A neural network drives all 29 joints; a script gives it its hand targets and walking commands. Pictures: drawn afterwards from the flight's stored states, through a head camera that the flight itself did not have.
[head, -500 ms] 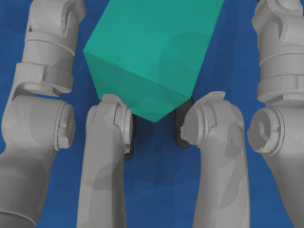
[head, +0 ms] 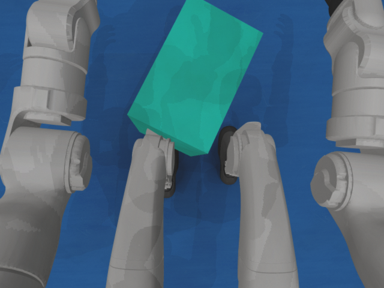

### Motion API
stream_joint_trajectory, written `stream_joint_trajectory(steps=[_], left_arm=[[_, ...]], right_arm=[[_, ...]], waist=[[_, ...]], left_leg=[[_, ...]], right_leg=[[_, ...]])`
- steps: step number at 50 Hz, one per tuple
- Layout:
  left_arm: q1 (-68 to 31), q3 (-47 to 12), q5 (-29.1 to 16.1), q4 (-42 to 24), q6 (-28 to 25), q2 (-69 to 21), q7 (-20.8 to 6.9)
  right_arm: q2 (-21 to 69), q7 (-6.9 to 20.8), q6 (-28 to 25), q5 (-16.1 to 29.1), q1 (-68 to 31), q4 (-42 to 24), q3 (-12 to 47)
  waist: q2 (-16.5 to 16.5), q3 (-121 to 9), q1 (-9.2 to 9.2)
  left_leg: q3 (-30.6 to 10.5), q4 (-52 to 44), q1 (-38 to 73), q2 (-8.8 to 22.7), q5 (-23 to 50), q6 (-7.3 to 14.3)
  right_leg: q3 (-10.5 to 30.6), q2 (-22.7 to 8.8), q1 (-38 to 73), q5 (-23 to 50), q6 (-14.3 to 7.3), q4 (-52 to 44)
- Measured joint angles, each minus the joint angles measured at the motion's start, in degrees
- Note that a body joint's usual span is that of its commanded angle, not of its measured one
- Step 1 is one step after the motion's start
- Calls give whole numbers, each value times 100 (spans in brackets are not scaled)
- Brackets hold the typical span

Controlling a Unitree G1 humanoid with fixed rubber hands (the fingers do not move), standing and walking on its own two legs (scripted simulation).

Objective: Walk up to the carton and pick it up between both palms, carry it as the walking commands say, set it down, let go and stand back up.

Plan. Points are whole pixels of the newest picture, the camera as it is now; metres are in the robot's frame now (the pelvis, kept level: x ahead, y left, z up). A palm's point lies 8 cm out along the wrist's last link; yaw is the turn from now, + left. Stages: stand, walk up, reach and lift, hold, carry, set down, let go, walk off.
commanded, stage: set down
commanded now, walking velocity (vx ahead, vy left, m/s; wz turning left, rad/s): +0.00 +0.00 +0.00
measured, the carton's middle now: (190, 91) +0.40 +0.01 -0.37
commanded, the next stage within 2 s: let go in 0.42 s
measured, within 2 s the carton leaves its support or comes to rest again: rests again in 0.76 s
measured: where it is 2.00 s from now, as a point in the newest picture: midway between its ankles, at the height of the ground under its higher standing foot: (197, 172)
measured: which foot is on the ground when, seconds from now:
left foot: down 0.00-1.00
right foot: down 0.00-1.00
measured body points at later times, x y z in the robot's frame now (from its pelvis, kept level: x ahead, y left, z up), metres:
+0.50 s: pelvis +0.01 +0.00 +0.10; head +0.32 -0.02 +0.41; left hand +0.56 +0.16 +0.01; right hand +0.52 -0.22 +0.00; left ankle +0.10 +0.10 -0.51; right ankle +0.15 -0.12 -0.51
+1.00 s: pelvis +0.06 -0.01 +0.18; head +0.19 -0.03 +0.61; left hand +0.38 +0.19 +0.11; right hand +0.32 -0.26 +0.11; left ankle +0.10 +0.10 -0.51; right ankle +0.15 -0.12 -0.51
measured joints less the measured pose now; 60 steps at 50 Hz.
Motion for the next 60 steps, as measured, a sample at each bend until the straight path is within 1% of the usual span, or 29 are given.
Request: stream_joint_trajectory(steps=[7, 9, 11, 15, 17, 18, 21, 23, 25, 27, 29, 32, 34, 36, 37, 39, 41, 43, 46, 49, 53, 57, 60], left_arm=[[371, 99, 0, -418, 128, 0, -102], [430, 106, 0, -431, 133, 0, -141], [467, 106, -1, -403, 132, -1, -193], [486, 153, 0, -139, 61, -23, -313], [488, 250, 31, 288, -72, -78, -341], [501, 319, 47, 349, -98, -97, -346], [538, 360, 87, 363, -311, -127, -339], [569, 411, 232, 366, -397, -173, -312], [718, 432, 279, 376, -451, -225, -290], [1043, 433, 338, 226, -455, -299, -265], [1538, 432, 365, -138, -453, -400, -203], [2555, 276, 403, -991, -412, -545, -116], [3272, 191, 423, -1479, -355, -659, -114], [3888, 144, 456, -1867, -328, -762, -136], [4160, 135, 482, -2022, -331, -809, -163], [4582, 137, 573, -2114, -374, -870, -244], [4991, 136, 638, -2085, -488, -919, -343], [5426, 137, 664, -1939, -640, -977, -430], [5926, 133, 750, -1565, -895, -1045, -559], [6294, 131, 803, -1248, -1108, -1059, -681], [6713, 116, 847, -930, -1293, -1066, -794], [7403, 48, 857, -905, -1473, -1109, -848], [7825, -30, 857, -844, -1513, -1113, -877]], right_arm=[[2, 8, 202, -1, 369, -420, 0], [4, 8, 241, -1, 461, -567, 19], [12, 8, 237, -1, 485, -574, 43], [52, 27, 160, -1, 485, -489, 44], [85, 49, 8, -101, 468, -78, 41], [100, 55, -21, -116, 467, 0, 43], [171, 99, -259, -138, 477, 146, 43], [208, 154, -347, -260, 521, 210, 43], [242, 205, -371, -366, 699, 163, 77], [252, 301, -388, -501, 997, 68, 151], [253, 407, -364, -539, 1410, -94, 249], [255, 517, -264, -541, 2354, -802, 452], [254, 578, -222, -541, 3044, -1226, 607], [253, 660, -212, -541, 3627, -1516, 676], [253, 692, -223, -542, 3887, -1609, 691], [253, 734, -267, -542, 4360, -1735, 698], [259, 809, -404, -541, 4866, -1857, 743], [310, 883, -541, -542, 5354, -1825, 770], [345, 970, -790, -566, 5898, -1535, 862], [346, 1050, -996, -576, 6291, -1267, 1001], [374, 1132, -1182, -615, 6734, -1027, 1113], [410, 1186, -1299, -721, 7383, -1024, 1200], [413, 1226, -1319, -786, 7764, -1024, 1201]], waist=[[0, 3, 0], [0, 2, 0], [0, 1, 0], [0, -7, 0], [0, -211, 0], [-1, -212, 0], [-1, -206, 1], [-1, -142, 0], [-1, -114, 0], [-1, -73, 0], [-2, 7, 0], [-1, 4, 0], [-1, -1, 0], [-1, -6, 0], [-1, -9, 0], [-2, -71, -1], [-2, -289, -1], [-2, -803, -1], [-1, -1576, 0], [-1, -2018, 0], [-1, -2164, -1], [-1, -2173, -1], [-1, -2161, -1]], left_leg=[[0, -844, 738, 0, 197, -7], [0, -1112, 973, 0, 280, -8], [0, -1378, 1207, 0, 369, -8], [0, -1868, 1599, 0, 556, -9], [0, -2079, 1631, 0, 652, -10], [0, -2185, 1704, 1, 697, -10], [0, -2410, 1860, 2, 806, -11], [0, -2475, 1993, 2, 828, -11], [0, -2527, 2115, 2, 832, -11], [0, -2603, 2275, 2, 835, -11], [0, -2712, 2494, 2, 842, -11], [0, -2904, 2795, 2, 856, -11], [0, -3088, 3096, 2, 870, -11], [0, -3302, 3420, 3, 904, -11], [0, -3414, 3594, 3, 926, -11], [-1, -3628, 3913, 4, 970, -11], [-1, -3846, 4144, 6, 1021, -11], [-1, -4054, 4211, 7, 1074, -11], [-10, -4358, 4431, 10, 1124, -11], [-21, -4644, 4914, 18, 1130, -11], [-28, -5027, 5740, 35, 1138, -8], [-35, -5499, 6609, 56, 1178, 6], [-38, -5821, 7095, 66, 1220, 8]], right_leg=[[47, 8, 720, 144, 0, -769], [60, 9, 951, 212, 0, -1019], [74, 10, 1184, 286, 0, -1268], [97, 10, 1575, 452, 0, -1735], [107, 10, 1609, 540, 0, -1940], [112, 10, 1683, 582, 0, -2043], [121, 10, 1842, 686, 0, -2265], [124, 10, 1975, 705, 0, -2329], [127, 10, 2096, 707, 0, -2377], [130, 10, 2253, 707, 0, -2445], [136, 10, 2466, 707, 0, -2541], [145, 10, 2754, 707, 0, -2705], [154, 10, 3043, 708, 0, -2862], [164, 10, 3354, 725, 0, -3047], [169, 10, 3522, 738, 0, -3145], [178, 10, 3828, 766, 0, -3331], [187, 10, 4046, 802, 0, -3520], [195, 10, 4098, 838, 0, -3697], [199, 10, 4299, 860, 0, -3953], [199, 13, 4762, 840, 0, -4194], [199, 20, 5563, 814, 0, -4521], [199, 28, 6400, 814, 0, -4920], [199, 28, 6860, 823, 0, -5181]])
